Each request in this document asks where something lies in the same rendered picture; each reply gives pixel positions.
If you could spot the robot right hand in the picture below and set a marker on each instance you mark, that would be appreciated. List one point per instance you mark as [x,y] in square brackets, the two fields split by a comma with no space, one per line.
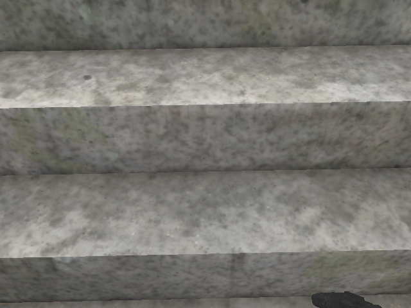
[340,300]

